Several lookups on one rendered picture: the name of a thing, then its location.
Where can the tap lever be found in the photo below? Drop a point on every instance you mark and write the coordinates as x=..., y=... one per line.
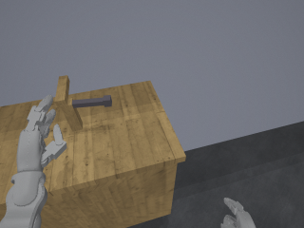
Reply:
x=105, y=100

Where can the robot right hand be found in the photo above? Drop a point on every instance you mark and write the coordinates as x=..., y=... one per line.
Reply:
x=242, y=220

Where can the counter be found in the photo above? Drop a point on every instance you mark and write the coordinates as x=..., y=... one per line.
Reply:
x=120, y=163

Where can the robot left forearm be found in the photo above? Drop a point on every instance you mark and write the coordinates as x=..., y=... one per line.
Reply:
x=25, y=200

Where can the robot left hand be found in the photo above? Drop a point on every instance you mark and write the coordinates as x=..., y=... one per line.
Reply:
x=31, y=144

